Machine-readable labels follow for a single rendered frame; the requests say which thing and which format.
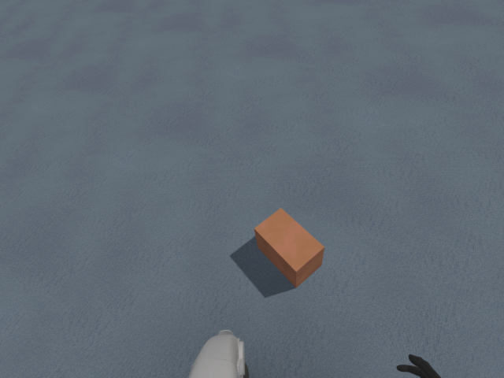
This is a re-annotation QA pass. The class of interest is right robot hand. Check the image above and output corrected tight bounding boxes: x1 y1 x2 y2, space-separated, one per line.
397 354 441 378

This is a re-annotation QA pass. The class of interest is robot left thigh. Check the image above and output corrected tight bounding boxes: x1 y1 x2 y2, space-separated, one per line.
188 335 245 378

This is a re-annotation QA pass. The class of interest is carton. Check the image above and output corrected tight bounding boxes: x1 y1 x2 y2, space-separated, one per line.
254 208 324 288

